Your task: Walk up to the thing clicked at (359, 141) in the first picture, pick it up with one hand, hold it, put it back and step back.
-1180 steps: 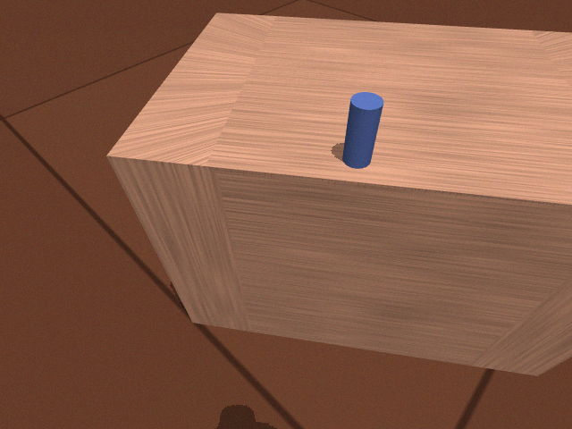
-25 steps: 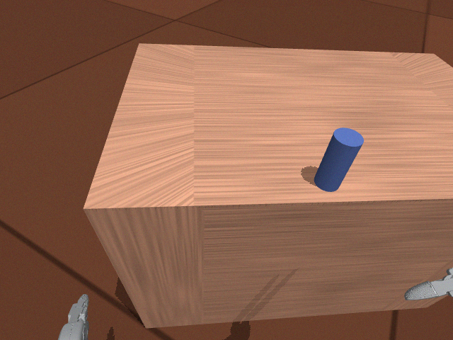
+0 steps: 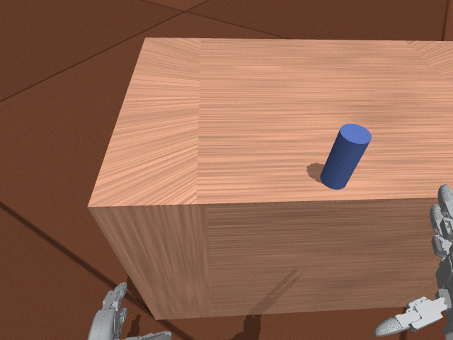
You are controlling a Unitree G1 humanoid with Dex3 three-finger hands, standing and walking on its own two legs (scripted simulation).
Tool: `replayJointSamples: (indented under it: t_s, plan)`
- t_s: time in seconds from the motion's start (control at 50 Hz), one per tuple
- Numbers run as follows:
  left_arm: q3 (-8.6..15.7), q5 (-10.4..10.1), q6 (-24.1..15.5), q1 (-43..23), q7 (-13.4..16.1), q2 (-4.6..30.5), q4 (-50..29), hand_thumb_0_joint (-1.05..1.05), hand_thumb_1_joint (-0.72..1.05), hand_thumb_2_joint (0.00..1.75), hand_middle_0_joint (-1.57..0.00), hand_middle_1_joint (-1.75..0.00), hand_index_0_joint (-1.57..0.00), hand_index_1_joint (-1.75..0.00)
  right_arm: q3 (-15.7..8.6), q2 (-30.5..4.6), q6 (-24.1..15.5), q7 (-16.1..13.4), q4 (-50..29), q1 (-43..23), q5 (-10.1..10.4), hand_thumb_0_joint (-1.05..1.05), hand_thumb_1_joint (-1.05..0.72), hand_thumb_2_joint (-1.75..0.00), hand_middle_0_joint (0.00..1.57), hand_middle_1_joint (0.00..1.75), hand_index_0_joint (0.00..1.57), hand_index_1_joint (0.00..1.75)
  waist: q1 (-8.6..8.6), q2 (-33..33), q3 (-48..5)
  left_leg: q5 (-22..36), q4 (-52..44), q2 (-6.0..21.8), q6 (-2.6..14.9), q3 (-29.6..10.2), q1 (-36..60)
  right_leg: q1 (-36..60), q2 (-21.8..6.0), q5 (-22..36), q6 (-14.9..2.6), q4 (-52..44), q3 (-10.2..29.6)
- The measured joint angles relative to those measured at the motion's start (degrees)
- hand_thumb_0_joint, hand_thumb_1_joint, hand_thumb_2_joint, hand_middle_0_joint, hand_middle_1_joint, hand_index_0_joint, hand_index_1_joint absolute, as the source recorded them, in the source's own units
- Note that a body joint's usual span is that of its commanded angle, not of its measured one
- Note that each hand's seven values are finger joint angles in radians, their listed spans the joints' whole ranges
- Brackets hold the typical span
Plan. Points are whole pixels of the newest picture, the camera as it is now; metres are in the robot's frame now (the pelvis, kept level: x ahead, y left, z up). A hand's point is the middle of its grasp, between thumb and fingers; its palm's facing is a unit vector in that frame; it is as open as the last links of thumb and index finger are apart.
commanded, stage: home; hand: right
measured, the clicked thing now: (343, 158) +0.42 -0.23 +0.09
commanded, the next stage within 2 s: none
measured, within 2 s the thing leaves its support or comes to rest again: neither
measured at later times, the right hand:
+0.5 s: hand (325, 321) +0.18 -0.18 -0.10, palm faces +0.09 +0.97 -0.21, open 17.5 cm
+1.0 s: hand (340, 331) +0.16 -0.21 -0.13, palm faces -0.06 +0.94 -0.33, open 17.5 cm
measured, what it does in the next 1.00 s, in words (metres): stands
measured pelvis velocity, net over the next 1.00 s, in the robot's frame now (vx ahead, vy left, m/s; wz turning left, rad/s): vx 0.02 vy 0.00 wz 0.02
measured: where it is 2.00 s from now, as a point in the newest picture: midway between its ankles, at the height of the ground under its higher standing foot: outside the picture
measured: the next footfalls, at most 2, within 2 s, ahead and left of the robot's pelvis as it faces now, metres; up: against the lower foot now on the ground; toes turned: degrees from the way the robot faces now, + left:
none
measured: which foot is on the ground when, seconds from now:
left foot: down 0.00-1.00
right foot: down 0.00-1.00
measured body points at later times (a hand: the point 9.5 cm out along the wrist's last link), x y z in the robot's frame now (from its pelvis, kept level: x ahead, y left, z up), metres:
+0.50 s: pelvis +0.01 +0.00 +0.00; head +0.04 -0.01 +0.44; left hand +0.16 +0.23 -0.11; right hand +0.17 -0.23 -0.09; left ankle +0.00 +0.12 -0.74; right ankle +0.01 -0.14 -0.74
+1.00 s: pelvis +0.02 +0.00 -0.01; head +0.03 +0.01 +0.44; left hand +0.14 +0.26 -0.12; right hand +0.16 -0.26 -0.11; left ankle +0.00 +0.12 -0.74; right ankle +0.01 -0.14 -0.74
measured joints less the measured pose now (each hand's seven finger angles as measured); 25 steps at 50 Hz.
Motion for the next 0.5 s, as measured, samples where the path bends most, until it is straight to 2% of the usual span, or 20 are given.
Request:
replayJointSamples:
  t_s: [0.1, 0.2, 0.34, 0.42, 0.5]
  plan:
    - [0.4, 0.88, 0.44, -1.52, 0.23, -0.59, 1.81, -0.01, 0.32, 0.6, -0.15, -0.22, -0.16, -0.22, 5.48, 1.94, 3.09, 0.1, 5.98, 2.27, -1.44, -0.02, 0.56, -0.05, 0.05, 0.05, 0.06, 0.05, 0.73, 0.08, 0.45, -0.05, -0.01, 0.29, -0.25, 0.11, -0.45, -0.69, 0.29, -0.18, -0.24, 0.34, 0.1]
    - [-0.17, 0.97, 0.44, -2.58, 1.4, 0.8, 2.77, 0.0, 0.62, 0.75, -0.18, -0.26, -0.18, -0.26, 8.83, 2.43, 5.34, -0.94, 14.23, 1.21, -2.24, -0.02, 0.57, -0.04, 0.05, 0.05, 0.06, 0.05, 1.42, 0.45, 0.67, -0.23, 0.24, 0.35, -0.38, -0.01, -0.9, -1.21, 0.35, -0.52, -0.38, 0.82, -0.01]
    - [-2.47, 1.1, 0.32, -3.67, 1.91, 0.87, 3.55, 0.0, 0.83, 0.86, -0.19, -0.29, -0.2, -0.29, 13.41, 3.48, 7.86, -1.54, 29.66, -4.95, -3.15, -0.02, 0.57, -0.04, 0.05, 0.05, 0.05, 0.05, 2.52, 1.81, 0.2, -0.54, 0.99, 0.13, -0.29, -0.27, -2.62, -2.81, 0.12, -0.95, -0.26, 1.58, -0.25]
    - [-3.8, 1.85, 0.66, -3.67, 1.65, 1.65, 4.76, 0.01, 0.87, 0.88, -0.2, -0.3, -0.2, -0.3, 13.56, 4.68, 8.94, -2.76, 36.92, -8.75, -3.75, -0.02, 0.55, -0.04, 0.05, 0.05, 0.06, 0.05, 2.52, 2.38, 0.33, -1.02, 1.95, -0.16, -0.18, -0.48, -3.62, -3.86, -0.19, -1.73, -0.18, 2.91, -0.43]
    - [-4.14, 2.04, 1.74, -3.02, 1.57, 2.43, 5.75, 0.01, 0.89, 0.89, -0.2, -0.3, -0.2, -0.3, 13.6, 5.1, 9.91, -3.8, 42.17, -12.2, -3.79, -0.02, 0.54, -0.05, 0.05, 0.05, 0.06, 0.05, 2.43, 2.55, 0.45, -1.56, 2.97, -0.3, -0.14, -0.63, -4.68, -4.95, -0.34, -2.45, -0.14, 4.14, -0.55]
